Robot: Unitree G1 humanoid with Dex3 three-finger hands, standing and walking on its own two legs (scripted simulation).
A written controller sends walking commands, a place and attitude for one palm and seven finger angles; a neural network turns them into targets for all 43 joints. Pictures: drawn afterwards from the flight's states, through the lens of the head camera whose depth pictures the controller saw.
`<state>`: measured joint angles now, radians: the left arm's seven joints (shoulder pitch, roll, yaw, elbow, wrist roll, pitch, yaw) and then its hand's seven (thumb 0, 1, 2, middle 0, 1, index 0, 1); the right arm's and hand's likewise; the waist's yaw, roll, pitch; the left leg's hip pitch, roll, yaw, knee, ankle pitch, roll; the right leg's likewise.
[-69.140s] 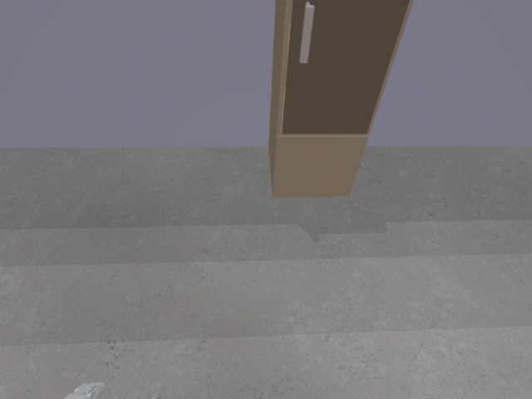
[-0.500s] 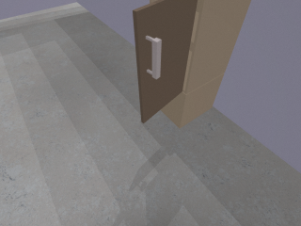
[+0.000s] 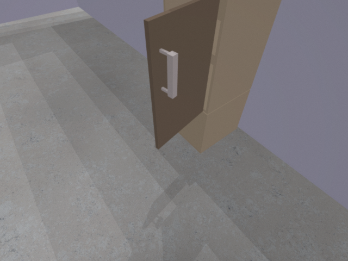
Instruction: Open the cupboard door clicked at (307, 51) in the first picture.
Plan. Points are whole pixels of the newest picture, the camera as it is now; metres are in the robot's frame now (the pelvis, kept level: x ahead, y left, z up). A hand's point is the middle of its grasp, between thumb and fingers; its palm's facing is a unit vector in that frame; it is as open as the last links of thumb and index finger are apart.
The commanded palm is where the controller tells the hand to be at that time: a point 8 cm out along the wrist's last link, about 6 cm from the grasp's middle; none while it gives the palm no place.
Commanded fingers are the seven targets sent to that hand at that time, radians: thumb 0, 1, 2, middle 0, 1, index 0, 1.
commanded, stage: look to check the result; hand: left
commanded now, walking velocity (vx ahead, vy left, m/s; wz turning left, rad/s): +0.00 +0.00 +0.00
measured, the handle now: (167, 74) +0.67 +0.06 +0.06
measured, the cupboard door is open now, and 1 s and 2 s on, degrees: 100 100 100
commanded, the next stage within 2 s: stand and wait in 0.58 s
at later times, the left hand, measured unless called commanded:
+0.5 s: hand out of the picture +0.02 +0.16 -0.17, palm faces +0.04 -0.98 -0.20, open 7.4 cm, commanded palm none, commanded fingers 0.00 0.90 0.90 -0.20 -0.30 -0.20 -0.30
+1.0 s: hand out of the picture +0.04 +0.15 -0.17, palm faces +0.03 -0.98 -0.21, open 7.4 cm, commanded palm none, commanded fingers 0.00 0.90 0.90 -0.20 -0.30 -0.20 -0.30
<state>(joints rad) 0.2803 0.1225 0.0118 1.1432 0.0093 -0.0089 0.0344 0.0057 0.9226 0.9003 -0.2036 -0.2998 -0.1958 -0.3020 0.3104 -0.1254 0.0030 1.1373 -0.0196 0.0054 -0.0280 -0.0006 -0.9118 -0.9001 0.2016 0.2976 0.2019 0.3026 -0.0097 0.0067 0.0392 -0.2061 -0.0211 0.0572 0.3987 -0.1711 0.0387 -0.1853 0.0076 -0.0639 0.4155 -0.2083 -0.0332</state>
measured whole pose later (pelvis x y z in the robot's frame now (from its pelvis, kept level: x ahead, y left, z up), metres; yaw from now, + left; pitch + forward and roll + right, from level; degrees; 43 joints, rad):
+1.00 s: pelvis +0.04 -0.02 +0.00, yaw +0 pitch -1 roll +1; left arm 0.26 0.14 0.01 1.15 0.00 -0.02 0.04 0.00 0.91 0.90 -0.20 -0.30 -0.19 -0.30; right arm 0.25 -0.15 0.01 1.16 -0.02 0.00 -0.04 0.00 -0.91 -0.90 0.20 0.30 0.20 0.30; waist 0.00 0.02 0.05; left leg -0.12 0.00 0.05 0.35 -0.22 0.01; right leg -0.09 0.03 -0.07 0.36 -0.25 -0.06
